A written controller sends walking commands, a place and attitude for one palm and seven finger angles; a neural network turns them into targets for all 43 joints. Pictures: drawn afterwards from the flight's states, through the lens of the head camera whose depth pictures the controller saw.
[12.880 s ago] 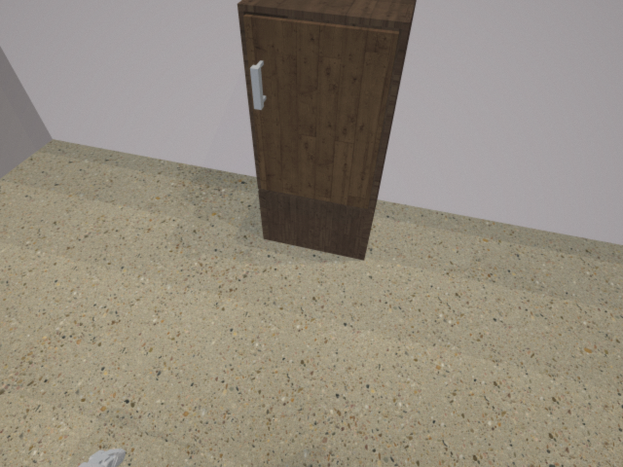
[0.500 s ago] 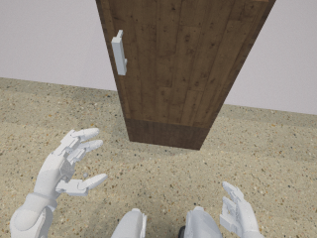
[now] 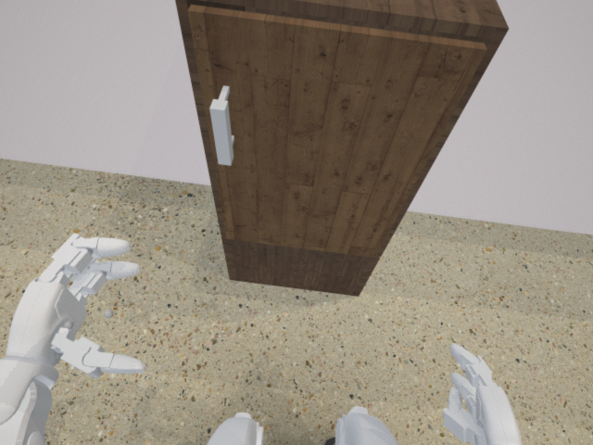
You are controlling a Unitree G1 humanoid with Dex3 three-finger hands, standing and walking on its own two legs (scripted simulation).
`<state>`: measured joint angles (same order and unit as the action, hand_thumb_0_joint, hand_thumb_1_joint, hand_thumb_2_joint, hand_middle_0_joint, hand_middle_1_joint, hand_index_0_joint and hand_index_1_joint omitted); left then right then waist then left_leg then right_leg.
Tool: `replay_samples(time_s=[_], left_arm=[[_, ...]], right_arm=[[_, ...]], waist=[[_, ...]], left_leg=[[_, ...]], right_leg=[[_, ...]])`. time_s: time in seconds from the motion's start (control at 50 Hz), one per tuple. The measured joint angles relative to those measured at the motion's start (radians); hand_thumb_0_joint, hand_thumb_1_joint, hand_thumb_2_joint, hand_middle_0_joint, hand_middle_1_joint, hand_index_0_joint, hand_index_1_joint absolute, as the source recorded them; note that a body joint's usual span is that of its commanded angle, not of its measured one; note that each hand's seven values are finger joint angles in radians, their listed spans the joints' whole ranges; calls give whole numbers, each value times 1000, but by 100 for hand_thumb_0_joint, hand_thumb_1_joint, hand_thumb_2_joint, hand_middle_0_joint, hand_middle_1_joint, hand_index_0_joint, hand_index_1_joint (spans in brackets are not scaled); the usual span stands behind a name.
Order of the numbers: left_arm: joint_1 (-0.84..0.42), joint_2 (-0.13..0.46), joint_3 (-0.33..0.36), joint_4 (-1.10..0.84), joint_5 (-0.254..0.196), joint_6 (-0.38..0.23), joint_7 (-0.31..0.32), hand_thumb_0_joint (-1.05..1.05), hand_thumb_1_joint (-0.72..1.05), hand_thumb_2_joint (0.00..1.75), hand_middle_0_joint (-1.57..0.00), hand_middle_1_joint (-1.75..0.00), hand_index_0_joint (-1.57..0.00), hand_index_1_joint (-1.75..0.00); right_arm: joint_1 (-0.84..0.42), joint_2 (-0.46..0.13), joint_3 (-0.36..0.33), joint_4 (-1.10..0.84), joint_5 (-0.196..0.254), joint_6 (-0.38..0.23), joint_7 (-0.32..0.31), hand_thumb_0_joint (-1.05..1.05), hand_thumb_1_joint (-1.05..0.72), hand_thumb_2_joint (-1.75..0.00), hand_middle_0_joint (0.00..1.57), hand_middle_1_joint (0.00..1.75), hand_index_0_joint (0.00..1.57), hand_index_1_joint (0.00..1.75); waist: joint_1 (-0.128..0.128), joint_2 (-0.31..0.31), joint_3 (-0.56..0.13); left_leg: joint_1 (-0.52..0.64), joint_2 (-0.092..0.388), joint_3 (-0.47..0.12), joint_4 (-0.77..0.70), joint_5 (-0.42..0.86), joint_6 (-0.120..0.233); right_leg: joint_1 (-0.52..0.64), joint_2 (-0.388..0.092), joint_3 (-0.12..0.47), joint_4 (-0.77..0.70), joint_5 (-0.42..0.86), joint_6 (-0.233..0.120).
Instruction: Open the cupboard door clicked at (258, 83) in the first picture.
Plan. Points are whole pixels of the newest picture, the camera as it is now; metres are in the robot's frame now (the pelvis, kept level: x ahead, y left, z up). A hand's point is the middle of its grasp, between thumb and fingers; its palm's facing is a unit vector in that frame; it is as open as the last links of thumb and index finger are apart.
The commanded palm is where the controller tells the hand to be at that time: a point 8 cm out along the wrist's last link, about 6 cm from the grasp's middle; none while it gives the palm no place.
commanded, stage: raise the hand with hooked fingers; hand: left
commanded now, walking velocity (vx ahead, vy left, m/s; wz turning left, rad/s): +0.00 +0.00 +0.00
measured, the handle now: (225, 126) +0.59 +0.16 +0.04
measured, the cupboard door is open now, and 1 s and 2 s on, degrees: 0 0 0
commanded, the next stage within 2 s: move the hooked fingers beside the handle in 0.86 s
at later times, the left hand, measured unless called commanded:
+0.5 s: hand (90, 273) +0.30 +0.27 +0.06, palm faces -0.06 -1.00 -0.05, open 14.0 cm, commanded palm +0.27 +0.31 +0.06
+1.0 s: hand (89, 279) +0.29 +0.27 +0.06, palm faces -0.02 -1.00 -0.04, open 14.0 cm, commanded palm +0.27 +0.31 +0.06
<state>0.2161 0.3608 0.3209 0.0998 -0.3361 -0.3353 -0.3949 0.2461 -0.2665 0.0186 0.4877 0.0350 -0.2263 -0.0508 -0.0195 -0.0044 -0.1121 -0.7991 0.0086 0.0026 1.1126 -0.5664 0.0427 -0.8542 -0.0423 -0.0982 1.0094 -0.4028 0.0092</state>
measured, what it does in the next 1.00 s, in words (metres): stands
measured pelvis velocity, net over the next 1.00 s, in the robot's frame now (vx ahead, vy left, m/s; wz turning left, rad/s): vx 0.00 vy -0.01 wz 0.00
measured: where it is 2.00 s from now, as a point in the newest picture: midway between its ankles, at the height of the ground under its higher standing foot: outside the picture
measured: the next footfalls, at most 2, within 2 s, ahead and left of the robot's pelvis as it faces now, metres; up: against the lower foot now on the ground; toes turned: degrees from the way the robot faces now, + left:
none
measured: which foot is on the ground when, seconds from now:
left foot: down 0.00-1.00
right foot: down 0.00-1.00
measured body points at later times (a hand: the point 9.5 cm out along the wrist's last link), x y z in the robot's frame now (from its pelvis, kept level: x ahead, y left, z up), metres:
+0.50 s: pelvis +0.01 +0.00 +0.01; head +0.09 +0.01 +0.45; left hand +0.29 +0.32 +0.06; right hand +0.16 -0.26 -0.07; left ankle -0.01 +0.09 -0.66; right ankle +0.05 -0.14 -0.66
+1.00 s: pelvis +0.00 -0.01 +0.01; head +0.08 +0.01 +0.45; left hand +0.28 +0.32 +0.06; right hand +0.16 -0.25 -0.07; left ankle -0.01 +0.09 -0.66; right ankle +0.05 -0.14 -0.66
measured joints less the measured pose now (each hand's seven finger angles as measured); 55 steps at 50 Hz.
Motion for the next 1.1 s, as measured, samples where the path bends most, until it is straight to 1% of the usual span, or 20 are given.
replay_samples(time_s=[0.04, 0.08, 0.18, 0.24, 0.34, 0.38, 0.42, 0.5, 0.56, 0.62, 0.68, 0.74, 0.82, 0.96, 1.04, 1.1], left_arm=[[-22, 5, 23, 23, -6, -8, 3, -1, -38, 34, -29, -113, -29, -112], [-51, 13, 38, 64, -5, -1, -10, -1, -41, 33, -29, -115, -29, -114], [-112, 36, 47, 162, 5, 50, -82, -1, -46, 31, -29, -118, -29, -118], [-132, 44, 58, 178, -5, 46, -114, -1, -48, 30, -29, -119, -29, -118], [-199, 70, 113, 230, -36, 5, -136, -1, -49, 30, -30, -120, -30, -119], [-233, 85, 134, 270, -40, 11, -147, -1, -49, 30, -30, -120, -30, -119], [-252, 98, 143, 302, -42, 30, -160, -1, -49, 30, -30, -120, -30, -119], [-230, 96, 127, 305, -36, 53, -185, -1, -49, 30, -29, -120, -29, -120], [-207, 82, 119, 291, -35, 37, -185, -1, -49, 30, -29, -120, -29, -120], [-209, 71, 128, 294, -39, 8, -167, -1, -49, 30, -30, -120, -30, -120], [-224, 68, 141, 306, -38, -6, -152, -1, -49, 30, -30, -120, -30, -120], [-226, 71, 135, 309, -31, -2, -152, -1, -49, 30, -30, -120, -30, -120], [-213, 73, 118, 300, -23, 10, -169, -1, -49, 30, -30, -120, -30, -120], [-237, 74, 136, 335, -44, 3, -172, -1, -49, 30, -30, -120, -30, -120], [-258, 73, 126, 348, -30, 6, -176, -1, -50, 30, -30, -120, -30, -120], [-308, 75, 109, 380, -14, 7, -176, -1, -50, 30, -30, -120, -30, -120]], right_arm=[[1, 3, 8, -2, -2, 4, 6, 2, -90, -90, 20, 30, 20, 30], [0, 3, 17, 0, -2, 11, 10, 2, -90, -90, 20, 30, 20, 30], [-7, -1, 30, 14, -1, 21, 8, 2, -90, -90, 20, 30, 20, 30], [-3, 0, 31, 26, -4, 21, 3, 2, -90, -90, 20, 30, 20, 30], [11, -2, 31, 43, -5, 26, 0, 2, -90, -90, 20, 30, 20, 30], [16, -7, 30, 47, -2, 32, 0, 2, -90, -90, 20, 30, 20, 30], [22, -13, 27, 48, 1, 38, 2, 2, -90, -90, 20, 30, 20, 30], [39, -24, 16, 41, 2, 38, 10, 2, -90, -90, 20, 30, 20, 30], [48, -28, 12, 34, -3, 37, 14, 2, -90, -90, 20, 30, 20, 30], [50, -26, 11, 31, -5, 38, 13, 2, -90, -90, 20, 30, 20, 30], [49, -23, 13, 31, -5, 41, 12, 2, -90, -90, 20, 30, 20, 30], [45, -20, 16, 31, -2, 43, 11, 2, -90, -90, 20, 30, 20, 30], [39, -16, 21, 30, -1, 41, 9, 2, -90, -90, 20, 30, 20, 30], [29, -10, 32, 28, -3, 38, 3, 2, -90, -90, 20, 30, 20, 30], [26, -15, 30, 31, -4, 34, -1, 2, -90, -90, 20, 30, 20, 30], [22, -21, 30, 41, -3, 32, -9, 2, -90, -90, 20, 30, 20, 30]], waist=[[5, 4, -6], [11, 10, -10], [17, 23, 0], [17, 23, 7], [11, 14, 12], [7, 14, 14], [2, 17, 14], [-6, 22, 8], [-10, 19, 5], [-11, 11, 10], [-10, 7, 15], [-8, 10, 17], [-6, 18, 14], [0, 14, 11], [4, 16, 11], [6, 16, 14]], left_leg=[[5, -1, -5, -7, 1, 0], [4, -3, -8, -9, 0, 0], [2, -2, -11, -12, 0, -1], [11, 1, -7, -21, 2, -2], [17, 6, -5, -28, 4, -5], [16, 6, -5, -29, 6, -6], [16, 6, -4, -36, 10, -6], [22, 7, 6, -56, 20, -3], [27, 7, 13, -65, 24, -2], [27, 7, 15, -62, 24, -4], [23, 7, 10, -55, 23, -6], [22, 7, 7, -53, 25, -6], [28, 6, 6, -59, 28, -6], [24, 7, 5, -54, 26, -8], [15, 6, 0, -45, 23, -8], [2, 4, -5, -34, 20, -8]], right_leg=[[8, -1, -5, -8, -1, 0], [8, -2, -8, -10, -3, 0], [8, -1, -11, -15, -3, -1], [14, 3, -7, -23, 1, -1], [18, 7, -5, -28, 3, -4], [16, 8, -5, -30, 5, -6], [16, 8, -4, -35, 8, -6], [17, 10, 5, -54, 20, -4], [18, 12, 12, -58, 24, -3], [16, 12, 14, -52, 23, -4], [14, 11, 11, -46, 22, -7], [16, 10, 7, -46, 22, -8], [22, 10, 7, -52, 25, -8], [18, 11, 5, -45, 22, -10], [12, 9, 1, -40, 19, -9], [2, 7, -4, -31, 16, -9]])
